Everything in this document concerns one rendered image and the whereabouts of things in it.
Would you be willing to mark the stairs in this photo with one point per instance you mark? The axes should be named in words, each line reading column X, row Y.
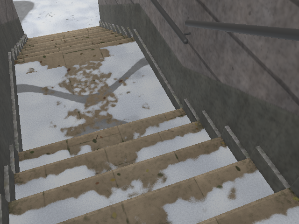
column 75, row 39
column 162, row 169

